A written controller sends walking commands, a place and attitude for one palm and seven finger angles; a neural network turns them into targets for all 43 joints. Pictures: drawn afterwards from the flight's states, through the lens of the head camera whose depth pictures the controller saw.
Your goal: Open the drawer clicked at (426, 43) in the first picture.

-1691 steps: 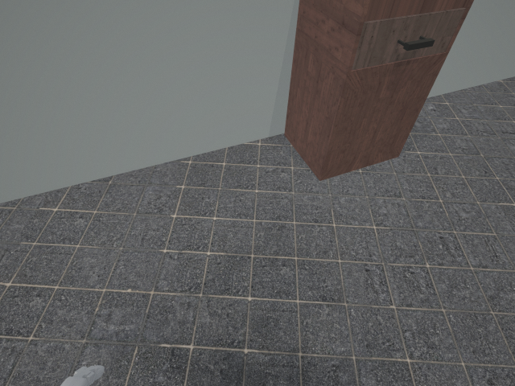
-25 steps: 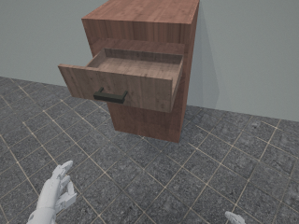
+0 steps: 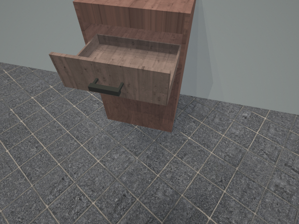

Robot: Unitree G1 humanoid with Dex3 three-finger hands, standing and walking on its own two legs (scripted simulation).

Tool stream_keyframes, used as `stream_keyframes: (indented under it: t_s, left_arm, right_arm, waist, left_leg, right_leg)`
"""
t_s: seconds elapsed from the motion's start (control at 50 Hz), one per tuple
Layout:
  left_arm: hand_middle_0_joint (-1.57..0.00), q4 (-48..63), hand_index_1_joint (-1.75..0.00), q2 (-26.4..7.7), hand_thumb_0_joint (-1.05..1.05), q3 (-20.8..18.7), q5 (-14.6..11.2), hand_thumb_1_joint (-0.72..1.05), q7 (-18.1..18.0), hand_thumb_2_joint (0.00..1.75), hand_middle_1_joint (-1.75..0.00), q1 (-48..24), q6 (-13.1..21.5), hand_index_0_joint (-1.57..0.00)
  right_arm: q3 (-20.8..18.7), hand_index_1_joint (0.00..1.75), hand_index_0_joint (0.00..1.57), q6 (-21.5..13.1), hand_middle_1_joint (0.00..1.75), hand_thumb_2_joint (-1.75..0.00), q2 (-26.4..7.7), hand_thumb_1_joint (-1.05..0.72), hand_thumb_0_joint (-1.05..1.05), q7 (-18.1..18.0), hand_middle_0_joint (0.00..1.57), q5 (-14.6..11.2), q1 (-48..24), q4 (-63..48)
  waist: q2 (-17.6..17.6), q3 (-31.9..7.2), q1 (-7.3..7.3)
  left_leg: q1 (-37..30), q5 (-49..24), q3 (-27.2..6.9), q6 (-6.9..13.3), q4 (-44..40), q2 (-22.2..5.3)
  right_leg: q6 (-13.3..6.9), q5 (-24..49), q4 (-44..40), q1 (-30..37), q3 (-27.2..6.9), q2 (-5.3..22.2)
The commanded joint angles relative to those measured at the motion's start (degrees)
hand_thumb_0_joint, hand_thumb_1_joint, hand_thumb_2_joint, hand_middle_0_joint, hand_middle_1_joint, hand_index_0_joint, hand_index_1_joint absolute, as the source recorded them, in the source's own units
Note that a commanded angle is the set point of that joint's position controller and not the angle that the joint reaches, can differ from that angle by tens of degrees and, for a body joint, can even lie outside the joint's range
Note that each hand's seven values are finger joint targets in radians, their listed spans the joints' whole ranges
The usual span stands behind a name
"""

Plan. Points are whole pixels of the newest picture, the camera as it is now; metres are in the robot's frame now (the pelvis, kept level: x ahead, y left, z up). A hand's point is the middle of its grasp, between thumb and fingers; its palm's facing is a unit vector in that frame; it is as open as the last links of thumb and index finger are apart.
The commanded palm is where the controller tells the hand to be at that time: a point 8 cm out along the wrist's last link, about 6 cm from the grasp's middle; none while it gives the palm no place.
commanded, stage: let the arm hang, fingers relaxed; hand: left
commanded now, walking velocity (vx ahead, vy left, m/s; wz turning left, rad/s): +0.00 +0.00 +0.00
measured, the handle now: (106, 86) +0.63 +0.22 -0.04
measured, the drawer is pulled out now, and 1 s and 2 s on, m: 0.30 0.30 0.30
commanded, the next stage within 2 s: look to check the result in 0.46 s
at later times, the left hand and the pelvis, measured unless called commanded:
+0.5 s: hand out of the picture +0.01 +0.17 -0.17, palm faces +0.02 -0.98 -0.18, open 7.3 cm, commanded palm none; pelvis +0.01 +0.01 +0.00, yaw -2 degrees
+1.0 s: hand out of the picture +0.02 +0.17 -0.17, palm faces +0.01 -0.98 -0.18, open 7.3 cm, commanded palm none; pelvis +0.02 +0.01 +0.00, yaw -2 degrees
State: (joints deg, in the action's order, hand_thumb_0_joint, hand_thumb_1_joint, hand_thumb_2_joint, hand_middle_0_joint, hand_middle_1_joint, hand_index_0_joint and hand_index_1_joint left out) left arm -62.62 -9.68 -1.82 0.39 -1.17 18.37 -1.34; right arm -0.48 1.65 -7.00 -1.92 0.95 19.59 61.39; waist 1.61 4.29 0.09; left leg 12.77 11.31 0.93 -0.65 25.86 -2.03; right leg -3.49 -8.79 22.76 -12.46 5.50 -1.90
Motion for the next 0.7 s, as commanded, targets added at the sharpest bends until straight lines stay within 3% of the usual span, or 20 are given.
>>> stream_keyframes:
  t_s: [0.0, 0.16, 0.24, 0.46, 0.68]
  left_arm:
    - [-0.2, 1.01, -0.3, -4.8, 0.0, -0.52, -0.06, 0.9, -0.57, 0.9, -0.3, 1.65, 1.42, -0.2]
    - [-0.2, -0.23, -0.3, -3.45, 0.0, -0.39, 0.13, 0.9, -0.94, 0.9, -0.3, 2.11, 1.59, -0.2]
    - [-0.2, -0.6, -0.3, -3.08, 0.0, -0.42, 0.11, 0.9, -0.92, 0.9, -0.3, 1.81, 1.54, -0.2]
    - [-0.2, -0.87, -0.3, -2.4, 0.0, -0.48, 0.17, 0.9, -0.99, 0.9, -0.3, 1.89, 1.84, -0.2]
    - [-0.2, -1.6, -0.3, -2.34, 0.0, -0.27, 0.13, 0.9, -1.08, 0.9, -0.3, 1.56, 1.95, -0.2]
  right_arm:
    - [-0.7, 0.3, 0.2, -1.1, 0.3, -0.9, -4.16, -0.9, 0.0, -0.53, 0.2, -0.02, 4.81, -0.35]
    - [-0.81, 0.3, 0.2, -1.3, 0.3, -0.9, -2.49, -0.9, 0.0, -0.64, 0.2, -0.06, 4.91, 1.02]
    - [-0.74, 0.3, 0.2, -1.16, 0.3, -0.9, -1.97, -0.9, 0.0, -0.69, 0.2, -0.01, 4.78, 1.48]
    - [-1.03, 0.3, 0.2, -1.43, 0.3, -0.9, -1.96, -0.9, 0.0, -0.76, 0.2, -0.14, 4.69, 1.4]
    - [-0.92, 0.3, 0.2, -1.47, 0.3, -0.9, -2.22, -0.9, 0.0, -0.82, 0.2, -0.2, 4.1, 2.01]
  waist:
    - [-1.23, 1.04, 0.1]
    - [-1.4, 2.18, -0.1]
    - [0.46, 3.6, -0.01]
    - [-1.16, 1.45, 0.23]
    - [0.17, 2.35, 0.48]
  left_leg:
    - [1.22, 4.64, -3.5, 2.98, -6.39, -2.99]
    - [1.22, 4.09, -3.15, 2.88, -7.21, -3.11]
    - [2.17, 5.13, -2.71, 2.69, -7.35, -2.9]
    - [-0.45, 3.37, -2.94, 2.87, -7.39, -3.27]
    - [-1.24, 2.3, -2.63, 2.64, -7.78, -3.55]
  right_leg:
    - [-0.47, -10.72, -7.67, -1.29, -8.63, 6.79]
    - [-0.3, -8.52, -6.4, -1.93, -8.61, 6.26]
    - [-0.21, -8.67, -6.38, -2.38, -9.02, 6.3]
    - [-0.1, -6.69, -5.8, -2.04, -8.8, 6.22]
    - [0.01, -5.14, -5.95, -1.88, -8.73, 6.41]
